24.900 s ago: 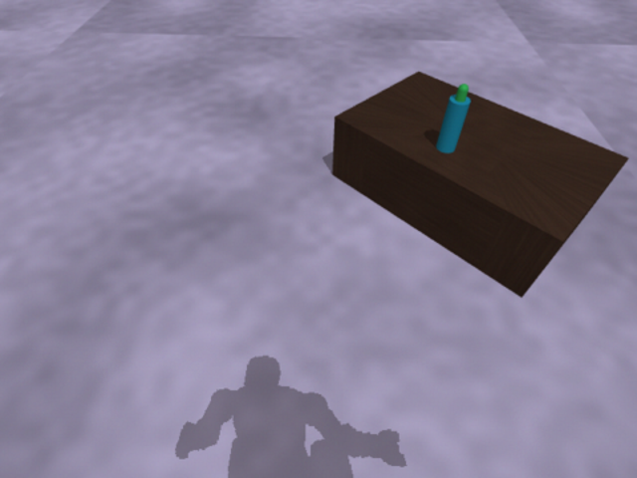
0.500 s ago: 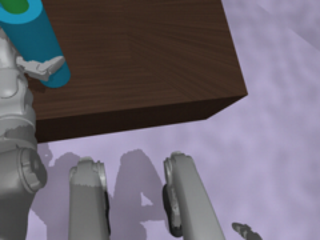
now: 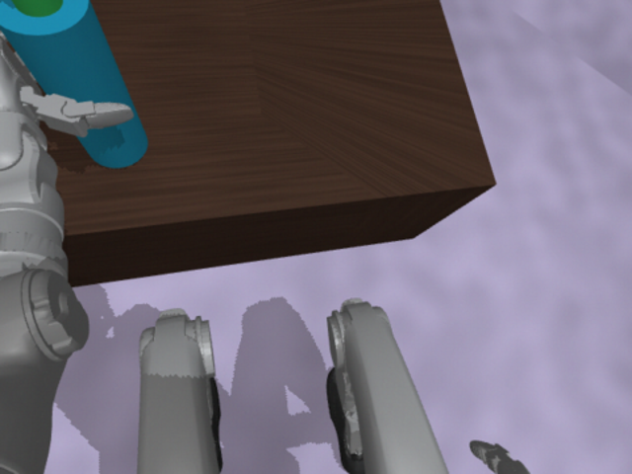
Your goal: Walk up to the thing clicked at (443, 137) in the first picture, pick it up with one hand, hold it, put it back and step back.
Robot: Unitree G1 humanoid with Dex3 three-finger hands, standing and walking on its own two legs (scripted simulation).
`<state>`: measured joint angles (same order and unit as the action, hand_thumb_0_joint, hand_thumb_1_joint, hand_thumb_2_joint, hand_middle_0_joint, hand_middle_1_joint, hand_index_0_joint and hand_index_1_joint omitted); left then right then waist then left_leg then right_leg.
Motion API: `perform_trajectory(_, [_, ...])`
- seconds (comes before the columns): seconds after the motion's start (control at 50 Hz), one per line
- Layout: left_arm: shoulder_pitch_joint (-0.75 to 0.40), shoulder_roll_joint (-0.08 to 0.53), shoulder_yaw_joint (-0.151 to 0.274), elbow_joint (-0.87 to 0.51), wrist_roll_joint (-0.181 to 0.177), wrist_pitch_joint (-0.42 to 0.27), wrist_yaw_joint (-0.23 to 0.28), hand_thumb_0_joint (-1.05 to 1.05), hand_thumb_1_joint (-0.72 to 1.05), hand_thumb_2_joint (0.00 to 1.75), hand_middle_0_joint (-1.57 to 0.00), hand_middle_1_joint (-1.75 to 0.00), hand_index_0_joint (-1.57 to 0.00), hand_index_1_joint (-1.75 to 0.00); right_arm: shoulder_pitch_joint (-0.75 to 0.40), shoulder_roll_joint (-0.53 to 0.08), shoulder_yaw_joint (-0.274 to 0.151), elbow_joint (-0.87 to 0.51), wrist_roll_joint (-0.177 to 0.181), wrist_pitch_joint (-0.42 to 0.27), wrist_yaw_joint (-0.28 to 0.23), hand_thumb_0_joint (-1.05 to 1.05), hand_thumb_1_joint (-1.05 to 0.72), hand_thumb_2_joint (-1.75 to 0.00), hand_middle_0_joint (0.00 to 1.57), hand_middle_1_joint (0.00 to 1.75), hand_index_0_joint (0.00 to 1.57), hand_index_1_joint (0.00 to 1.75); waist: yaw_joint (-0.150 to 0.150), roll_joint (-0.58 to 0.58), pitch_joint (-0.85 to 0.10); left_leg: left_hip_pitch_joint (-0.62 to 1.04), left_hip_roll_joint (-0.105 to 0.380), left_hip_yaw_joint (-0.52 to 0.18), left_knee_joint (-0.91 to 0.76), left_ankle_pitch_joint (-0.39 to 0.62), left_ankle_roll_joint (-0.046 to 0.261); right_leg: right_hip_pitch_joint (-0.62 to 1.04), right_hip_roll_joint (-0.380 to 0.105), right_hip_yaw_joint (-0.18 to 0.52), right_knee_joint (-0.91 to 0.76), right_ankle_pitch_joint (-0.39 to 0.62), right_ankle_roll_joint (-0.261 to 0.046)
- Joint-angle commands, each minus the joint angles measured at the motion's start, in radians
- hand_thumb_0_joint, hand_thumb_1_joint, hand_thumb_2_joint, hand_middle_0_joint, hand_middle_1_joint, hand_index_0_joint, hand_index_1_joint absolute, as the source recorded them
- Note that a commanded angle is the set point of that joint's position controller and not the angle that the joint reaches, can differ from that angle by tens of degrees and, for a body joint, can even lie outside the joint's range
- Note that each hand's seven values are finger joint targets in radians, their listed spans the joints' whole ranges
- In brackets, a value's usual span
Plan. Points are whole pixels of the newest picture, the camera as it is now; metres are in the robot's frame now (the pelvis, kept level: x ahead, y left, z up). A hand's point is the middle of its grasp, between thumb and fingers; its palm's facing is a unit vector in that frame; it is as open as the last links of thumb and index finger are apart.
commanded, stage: open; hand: left
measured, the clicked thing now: (76, 69) +0.55 +0.23 +0.02
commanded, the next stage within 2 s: withdraw in 0.22 s
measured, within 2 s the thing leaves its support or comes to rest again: rests again in 0.06 s
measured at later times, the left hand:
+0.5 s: hand (63, 83) +0.54 +0.24 +0.01, palm faces +0.21 -0.98 -0.05, open 16.9 cm
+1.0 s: hand out of the picture +0.54 +0.33 +0.15, palm faces +0.29 -0.92 -0.25, open 17.2 cm
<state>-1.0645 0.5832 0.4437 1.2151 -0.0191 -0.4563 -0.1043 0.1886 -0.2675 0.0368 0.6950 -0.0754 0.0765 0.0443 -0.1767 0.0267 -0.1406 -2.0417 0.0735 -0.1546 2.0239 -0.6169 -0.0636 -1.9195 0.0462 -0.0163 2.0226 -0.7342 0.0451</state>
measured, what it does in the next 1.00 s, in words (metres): rises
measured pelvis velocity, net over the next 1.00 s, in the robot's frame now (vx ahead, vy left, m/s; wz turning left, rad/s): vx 0.02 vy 0.01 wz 0.02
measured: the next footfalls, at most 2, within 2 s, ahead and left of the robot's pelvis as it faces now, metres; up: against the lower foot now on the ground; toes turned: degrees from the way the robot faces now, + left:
none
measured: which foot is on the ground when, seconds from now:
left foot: down 0.00-1.00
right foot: down 0.00-1.00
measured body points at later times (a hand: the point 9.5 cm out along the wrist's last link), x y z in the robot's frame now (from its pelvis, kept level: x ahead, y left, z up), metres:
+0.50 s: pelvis +0.00 +0.00 -0.01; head +0.22 +0.04 +0.38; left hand +0.53 +0.30 +0.02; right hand +0.06 -0.27 -0.13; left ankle +0.09 +0.15 -0.41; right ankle +0.07 -0.13 -0.41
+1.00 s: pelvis +0.02 +0.01 +0.13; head +0.21 +0.06 +0.53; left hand +0.52 +0.38 +0.16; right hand +0.07 -0.27 +0.02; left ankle +0.09 +0.15 -0.41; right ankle +0.07 -0.14 -0.41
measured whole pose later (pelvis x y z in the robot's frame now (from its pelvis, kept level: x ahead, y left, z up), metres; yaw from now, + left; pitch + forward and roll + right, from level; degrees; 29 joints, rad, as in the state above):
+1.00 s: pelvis +0.02 +0.01 +0.13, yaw +1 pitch +31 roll -6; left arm -1.02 0.76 0.46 1.21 0.13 -0.14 -0.09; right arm 0.23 -0.28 0.04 0.63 -0.02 0.14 0.02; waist -0.19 0.03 -0.12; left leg -1.61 0.10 -0.11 1.61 -0.55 -0.04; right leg -1.48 0.04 -0.02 1.56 -0.63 0.05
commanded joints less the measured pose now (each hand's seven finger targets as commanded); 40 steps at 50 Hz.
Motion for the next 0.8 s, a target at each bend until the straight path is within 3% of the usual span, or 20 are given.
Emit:
perform_trajectory(0.0, [-0.349,0.196,0.006,-0.196,-0.007,-0.065,-0.007,0.00,-0.46,0.37,-0.61,-0.53,-0.62,-0.53,0.191,-0.200,-0.068,-0.042,0.003,0.000,-0.006,0.00,-0.91,-0.90,0.20,0.30,0.20,0.30,-0.020,0.119,-0.615,0.488,-0.019,0.097,-0.164,0.126,0.095,0.254,0.007,-0.064,-0.269,0.239,-0.073])
perform_trajectory(0.04, [-0.452,0.246,0.020,-0.269,-0.009,-0.077,-0.005,0.00,-0.44,0.35,-0.60,-0.51,-0.61,-0.50,0.194,-0.201,-0.065,-0.036,-0.001,-0.001,-0.007,0.00,-0.91,-0.90,0.20,0.30,0.20,0.30,-0.017,0.152,-0.657,0.500,-0.018,0.099,-0.163,0.117,0.092,0.266,0.006,-0.055,-0.268,0.233,-0.072])
perform_trajectory(0.08, [-0.459,0.259,0.028,-0.277,-0.010,-0.076,-0.002,0.00,-0.44,0.31,-0.54,-0.44,-0.54,-0.44,0.195,-0.201,-0.064,-0.035,-0.001,0.000,-0.009,0.00,-0.91,-0.90,0.20,0.30,0.20,0.30,-0.014,0.157,-0.672,0.515,-0.015,0.097,-0.167,0.114,0.089,0.274,0.008,-0.058,-0.267,0.225,-0.071])
perform_trajectory(0.14, [-0.434,0.200,-0.003,-0.244,-0.009,-0.065,-0.003,0.00,-0.47,0.26,-0.46,-0.36,-0.46,-0.36,0.196,-0.199,-0.061,-0.037,-0.006,0.000,-0.008,0.00,-0.91,-0.90,0.20,0.30,0.20,0.30,-0.023,0.166,-0.694,0.558,-0.012,0.094,-0.162,0.134,0.087,0.253,0.006,-0.065,-0.253,0.241,-0.074])
perform_trajectory(0.18, [-0.448,0.219,-0.004,-0.245,0.001,-0.057,-0.003,0.00,-0.52,0.20,-0.41,-0.30,-0.41,-0.30,0.194,-0.208,-0.065,-0.037,-0.009,0.004,-0.011,0.00,-0.92,-0.90,0.20,0.30,0.20,0.30,-0.017,0.203,-0.691,0.586,-0.011,0.090,-0.174,0.124,0.081,0.222,0.004,-0.070,-0.247,0.226,-0.080])
perform_trajectory(0.2, [-0.431,0.199,-0.014,-0.233,0.002,-0.051,-0.005,0.00,-0.55,0.18,-0.38,-0.27,-0.37,-0.27,0.196,-0.209,-0.067,-0.035,-0.011,0.005,-0.010,0.00,-0.91,-0.90,0.20,0.30,0.20,0.30,-0.012,0.213,-0.690,0.601,-0.011,0.089,-0.169,0.138,0.081,0.208,0.003,-0.072,-0.240,0.239,-0.082])
perform_trajectory(0.22, [-0.480,0.239,-0.005,-0.285,0.008,-0.053,-0.002,0.00,-0.54,0.15,-0.35,-0.24,-0.35,-0.24,0.195,-0.210,-0.066,-0.033,-0.013,0.008,-0.012,0.00,-0.91,-0.90,0.20,0.30,0.20,0.30,-0.011,0.235,-0.708,0.613,-0.009,0.089,-0.167,0.139,0.078,0.207,0.004,-0.070,-0.238,0.240,-0.083])
perform_trajectory(0.3, [-0.443,0.197,-0.016,-0.256,0.001,-0.039,0.000,0.00,-0.61,0.04,-0.25,-0.12,-0.24,-0.13,0.198,-0.210,-0.066,-0.034,-0.011,0.013,-0.011,0.00,-0.92,-0.90,0.20,0.30,0.20,0.30,-0.015,0.230,-0.669,0.607,-0.011,0.083,-0.179,0.126,0.076,0.188,0.001,-0.074,-0.241,0.229,-0.085])
perform_trajectory(0.32, [-0.443,0.184,-0.035,-0.251,0.005,-0.038,-0.001,0.00,-0.61,0.08,-0.17,-0.12,-0.18,-0.12,0.196,-0.210,-0.064,-0.039,-0.008,0.014,-0.011,0.00,-0.91,-0.90,0.20,0.30,0.20,0.30,-0.028,0.230,-0.641,0.595,-0.012,0.074,-0.193,0.104,0.073,0.172,-0.001,-0.079,-0.235,0.212,-0.087])
perform_trajectory(0.4, [-0.343,0.243,0.023,-0.294,-0.018,-0.044,-0.010,0.00,-0.61,0.05,-0.10,-0.06,-0.10,-0.06,0.186,-0.212,-0.064,-0.067,0.004,0.014,-0.012,0.00,-0.90,-0.90,0.20,0.30,0.20,0.30,-0.005,0.187,-0.678,0.571,-0.014,0.080,-0.176,0.139,0.083,0.223,0.000,-0.076,-0.228,0.243,-0.081])
perform_trajectory(0.46, [-0.375,0.385,0.112,-0.436,-0.032,-0.046,-0.007,0.00,-0.61,0.07,-0.12,-0.08,-0.12,-0.08,0.195,-0.211,-0.064,-0.082,0.015,0.021,-0.015,0.00,-0.91,-0.90,0.20,0.30,0.20,0.30,0.042,0.204,-0.778,0.595,-0.016,0.098,-0.182,0.165,0.089,0.314,0.002,-0.056,-0.252,0.258,-0.076])
perform_trajectory(0.48, [-0.410,0.429,0.131,-0.480,-0.032,-0.041,-0.007,0.00,-0.61,0.05,-0.12,-0.07,-0.12,-0.07,0.200,-0.206,-0.062,-0.087,0.016,0.024,-0.021,0.00,-0.91,-0.90,0.20,0.30,0.20,0.30,0.034,0.205,-0.811,0.589,-0.015,0.102,-0.182,0.167,0.094,0.359,0.002,-0.041,-0.274,0.265,-0.070])
perform_trajectory(0.52, [-0.379,0.454,0.162,-0.492,-0.039,-0.014,-0.003,0.00,-0.61,0.03,-0.09,-0.05,-0.09,-0.04,0.202,-0.204,-0.061,-0.101,0.024,0.028,-0.029,0.00,-0.92,-0.90,0.20,0.30,0.20,0.30,0.040,0.192,-0.851,0.622,-0.013,0.097,-0.210,0.181,0.098,0.419,0.002,-0.033,-0.310,0.274,-0.065])
perform_trajectory(0.56, [-0.390,0.488,0.167,-0.507,-0.032,0.015,-0.002,0.00,-0.61,0.05,-0.06,-0.03,-0.06,-0.04,0.213,-0.199,-0.057,-0.102,0.031,0.035,-0.040,0.00,-0.92,-0.90,0.20,0.30,0.20,0.30,0.032,0.196,-0.854,0.647,-0.010,0.097,-0.236,0.211,0.100,0.470,0.002,-0.018,-0.350,0.302,-0.060])
perform_trajectory(0.6, [-0.368,0.479,0.154,-0.480,-0.027,0.050,-0.011,0.00,-0.60,0.05,-0.06,-0.03,-0.06,-0.03,0.198,-0.201,-0.059,-0.108,0.039,0.035,-0.048,0.00,-0.92,-0.91,0.20,0.30,0.20,0.30,0.035,0.213,-0.861,0.707,-0.007,0.091,-0.277,0.225,0.098,0.483,0.002,-0.019,-0.382,0.309,-0.063])
perform_trajectory(0.62, [-0.379,0.456,0.124,-0.467,-0.022,0.066,-0.024,0.00,-0.61,0.05,-0.06,-0.04,-0.06,-0.04,0.206,-0.200,-0.061,-0.107,0.040,0.033,-0.051,0.00,-0.92,-0.91,0.20,0.30,0.20,0.30,0.019,0.224,-0.860,0.733,-0.004,0.090,-0.288,0.234,0.098,0.485,0.003,-0.017,-0.400,0.321,-0.063])
perform_trajectory(0.66, [-0.387,0.419,0.067,-0.366,-0.008,0.095,-0.053,0.00,-0.61,0.04,-0.04,-0.03,-0.05,-0.03,0.200,-0.207,-0.061,-0.095,0.045,0.028,-0.058,0.00,-0.92,-0.90,0.20,0.30,0.20,0.30,-0.023,0.218,-0.746,0.741,-0.002,0.075,-0.339,0.176,0.093,0.451,0.003,-0.030,-0.437,0.276,-0.065])
perform_trajectory(0.7, [-0.339,0.367,0.027,-0.260,-0.005,0.113,-0.085,0.00,-0.58,0.01,-0.03,-0.01,-0.04,0.00,0.203,-0.209,-0.060,-0.065,0.047,0.015,-0.061,0.00,-0.91,-0.90,0.20,0.30,0.20,0.30,-0.041,0.177,-0.598,0.712,0.001,0.071,-0.361,0.130,0.093,0.414,0.001,-0.039,-0.462,0.249,-0.067])
perform_trajectory(0.76, [-0.334,0.316,-0.009,-0.208,-0.028,0.124,-0.135,0.00,-0.49,0.07,-0.02,-0.02,-0.02,-0.02,0.207,-0.213,-0.058,-0.064,0.051,-0.004,-0.060,0.00,-0.81,-0.88,0.20,0.30,0.20,0.30,-0.049,0.162,-0.533,0.733,0.000,0.062,-0.392,0.111,0.093,0.400,-0.003,-0.042,-0.494,0.241,-0.072])
perform_trajectory(0.78, [-0.440,0.529,0.035,-0.320,0.100,0.163,-0.076,0.00,-0.41,0.04,-0.04,-0.02,-0.04,-0.01,0.211,-0.225,-0.072,-0.066,0.039,0.023,-0.058,0.00,-0.82,-0.89,0.20,0.30,0.20,0.30,0.029,0.256,-0.661,0.905,-0.003,0.067,-0.473,0.162,0.087,0.481,-0.004,-0.021,-0.560,0.258,-0.082])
